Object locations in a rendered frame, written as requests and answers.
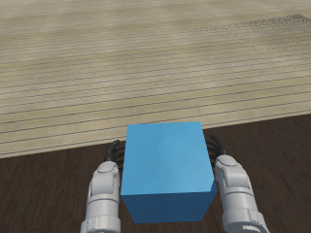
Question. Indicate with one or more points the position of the robot left hand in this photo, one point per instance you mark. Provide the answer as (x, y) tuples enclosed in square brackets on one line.
[(111, 156)]

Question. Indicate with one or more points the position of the right robot forearm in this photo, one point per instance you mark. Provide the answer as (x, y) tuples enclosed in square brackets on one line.
[(241, 214)]

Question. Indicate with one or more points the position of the left robot forearm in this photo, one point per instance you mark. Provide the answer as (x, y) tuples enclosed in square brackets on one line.
[(103, 199)]

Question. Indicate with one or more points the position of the carton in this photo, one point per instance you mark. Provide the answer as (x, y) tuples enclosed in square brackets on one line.
[(167, 174)]

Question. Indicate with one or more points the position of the robot right hand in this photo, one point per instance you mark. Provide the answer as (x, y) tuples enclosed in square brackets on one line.
[(219, 148)]

